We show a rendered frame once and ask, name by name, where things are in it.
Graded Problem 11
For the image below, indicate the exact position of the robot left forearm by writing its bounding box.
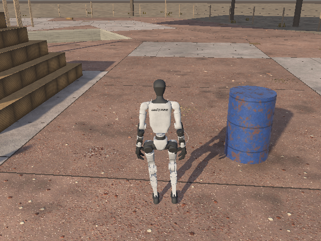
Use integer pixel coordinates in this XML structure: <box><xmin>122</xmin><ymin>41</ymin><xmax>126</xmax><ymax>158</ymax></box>
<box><xmin>136</xmin><ymin>123</ymin><xmax>144</xmax><ymax>147</ymax></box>

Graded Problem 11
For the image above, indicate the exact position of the robot right forearm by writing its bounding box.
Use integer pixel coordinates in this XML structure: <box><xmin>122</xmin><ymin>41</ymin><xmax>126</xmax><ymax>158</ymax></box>
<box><xmin>177</xmin><ymin>122</ymin><xmax>186</xmax><ymax>148</ymax></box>

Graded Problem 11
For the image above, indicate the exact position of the robot left shin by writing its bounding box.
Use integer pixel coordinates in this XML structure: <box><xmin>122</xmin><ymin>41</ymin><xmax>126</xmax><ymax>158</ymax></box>
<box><xmin>148</xmin><ymin>166</ymin><xmax>158</xmax><ymax>197</ymax></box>

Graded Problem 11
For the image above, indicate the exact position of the left robot upper arm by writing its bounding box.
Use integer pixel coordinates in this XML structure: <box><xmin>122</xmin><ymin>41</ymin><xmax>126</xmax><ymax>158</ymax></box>
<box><xmin>139</xmin><ymin>101</ymin><xmax>149</xmax><ymax>130</ymax></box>

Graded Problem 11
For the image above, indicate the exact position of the robot torso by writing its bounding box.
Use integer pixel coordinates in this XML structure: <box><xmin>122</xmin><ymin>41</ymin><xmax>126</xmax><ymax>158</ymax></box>
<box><xmin>148</xmin><ymin>99</ymin><xmax>172</xmax><ymax>151</ymax></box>

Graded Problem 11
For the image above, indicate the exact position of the right robot upper arm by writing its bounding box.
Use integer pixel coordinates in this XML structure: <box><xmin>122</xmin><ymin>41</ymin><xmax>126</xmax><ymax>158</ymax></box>
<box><xmin>170</xmin><ymin>101</ymin><xmax>182</xmax><ymax>130</ymax></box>

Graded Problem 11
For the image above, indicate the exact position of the robot right hand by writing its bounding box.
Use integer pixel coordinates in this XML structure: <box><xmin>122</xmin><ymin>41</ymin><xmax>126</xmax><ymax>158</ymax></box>
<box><xmin>175</xmin><ymin>147</ymin><xmax>187</xmax><ymax>160</ymax></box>

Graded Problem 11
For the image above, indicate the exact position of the robot left hand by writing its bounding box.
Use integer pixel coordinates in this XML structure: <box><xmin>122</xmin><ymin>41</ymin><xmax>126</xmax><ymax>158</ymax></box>
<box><xmin>135</xmin><ymin>147</ymin><xmax>146</xmax><ymax>160</ymax></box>

